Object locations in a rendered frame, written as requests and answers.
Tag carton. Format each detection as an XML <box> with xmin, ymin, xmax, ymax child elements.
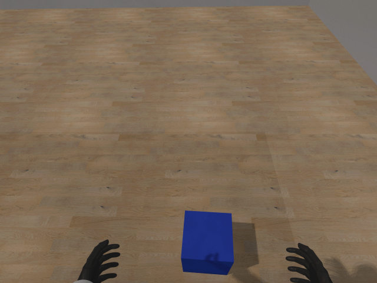
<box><xmin>181</xmin><ymin>210</ymin><xmax>234</xmax><ymax>275</ymax></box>

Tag left robot hand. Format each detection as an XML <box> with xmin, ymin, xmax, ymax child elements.
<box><xmin>77</xmin><ymin>239</ymin><xmax>120</xmax><ymax>283</ymax></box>

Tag right robot hand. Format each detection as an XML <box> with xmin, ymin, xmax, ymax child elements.
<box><xmin>286</xmin><ymin>243</ymin><xmax>333</xmax><ymax>283</ymax></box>

